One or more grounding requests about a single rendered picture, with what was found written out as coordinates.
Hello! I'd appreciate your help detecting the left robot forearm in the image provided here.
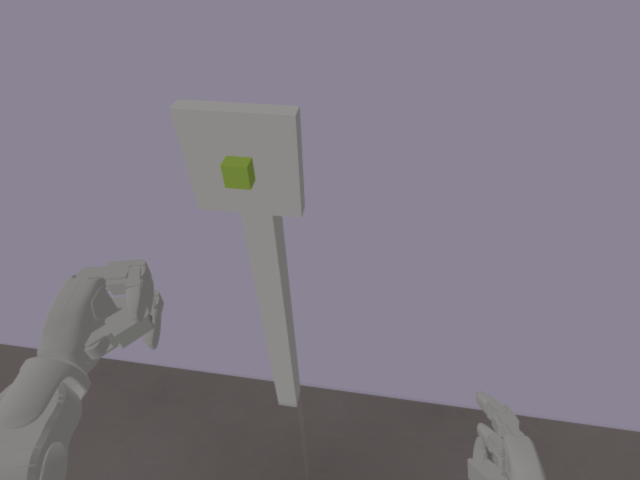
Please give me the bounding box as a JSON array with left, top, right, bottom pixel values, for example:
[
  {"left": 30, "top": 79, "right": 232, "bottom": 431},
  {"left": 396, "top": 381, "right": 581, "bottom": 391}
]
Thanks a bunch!
[{"left": 0, "top": 356, "right": 91, "bottom": 480}]

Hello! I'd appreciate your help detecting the panel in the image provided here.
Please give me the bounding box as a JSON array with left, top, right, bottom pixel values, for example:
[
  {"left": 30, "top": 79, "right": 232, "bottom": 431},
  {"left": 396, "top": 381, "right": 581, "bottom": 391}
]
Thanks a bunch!
[{"left": 169, "top": 99, "right": 305, "bottom": 407}]

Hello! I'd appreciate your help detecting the robot left hand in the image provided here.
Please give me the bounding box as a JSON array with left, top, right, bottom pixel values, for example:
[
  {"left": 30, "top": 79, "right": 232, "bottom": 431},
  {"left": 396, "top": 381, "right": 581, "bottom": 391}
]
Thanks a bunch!
[{"left": 37, "top": 259, "right": 164, "bottom": 374}]

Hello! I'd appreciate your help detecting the robot right hand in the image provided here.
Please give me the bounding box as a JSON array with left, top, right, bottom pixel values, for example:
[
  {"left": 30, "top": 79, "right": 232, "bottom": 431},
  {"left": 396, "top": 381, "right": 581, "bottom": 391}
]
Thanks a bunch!
[{"left": 468, "top": 391, "right": 547, "bottom": 480}]

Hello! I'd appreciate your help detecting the button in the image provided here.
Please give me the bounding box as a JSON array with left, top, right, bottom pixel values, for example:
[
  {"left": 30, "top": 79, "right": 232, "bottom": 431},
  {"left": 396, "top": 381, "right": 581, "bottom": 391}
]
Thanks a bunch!
[{"left": 220, "top": 156, "right": 255, "bottom": 190}]

